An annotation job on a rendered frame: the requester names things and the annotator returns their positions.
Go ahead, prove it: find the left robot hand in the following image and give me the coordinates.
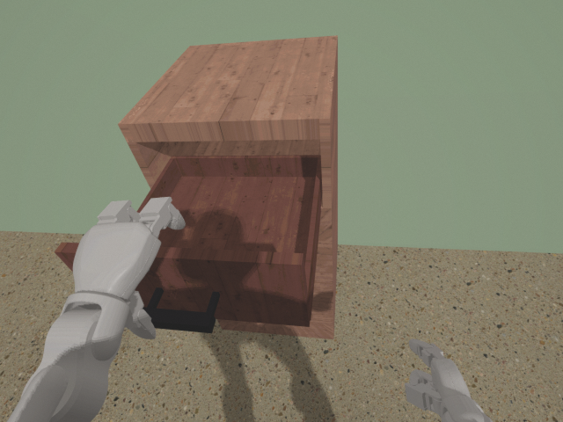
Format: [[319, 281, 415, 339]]
[[73, 197, 186, 339]]

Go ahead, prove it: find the robot right forearm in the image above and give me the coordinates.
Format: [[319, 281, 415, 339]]
[[441, 395, 493, 422]]

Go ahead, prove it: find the handle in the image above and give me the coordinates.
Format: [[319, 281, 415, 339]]
[[143, 287, 220, 333]]

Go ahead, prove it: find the drawer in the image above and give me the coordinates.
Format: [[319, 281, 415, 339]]
[[55, 155, 322, 327]]

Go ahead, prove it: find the cabinet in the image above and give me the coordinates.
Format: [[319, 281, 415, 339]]
[[118, 35, 338, 339]]

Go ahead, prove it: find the robot left forearm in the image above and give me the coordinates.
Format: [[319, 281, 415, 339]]
[[7, 291, 130, 422]]

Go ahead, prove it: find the right robot hand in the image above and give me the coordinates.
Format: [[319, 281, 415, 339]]
[[405, 338, 471, 417]]

